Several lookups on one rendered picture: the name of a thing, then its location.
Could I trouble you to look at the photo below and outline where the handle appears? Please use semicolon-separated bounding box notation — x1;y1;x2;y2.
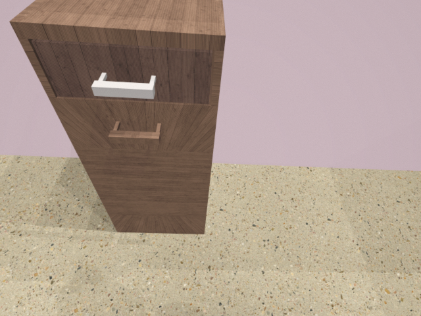
109;130;161;145
91;72;156;99

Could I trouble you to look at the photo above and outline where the drawer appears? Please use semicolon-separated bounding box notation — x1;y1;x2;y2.
31;39;212;104

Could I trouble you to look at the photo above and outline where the cabinet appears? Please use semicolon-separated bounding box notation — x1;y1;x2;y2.
9;0;226;234

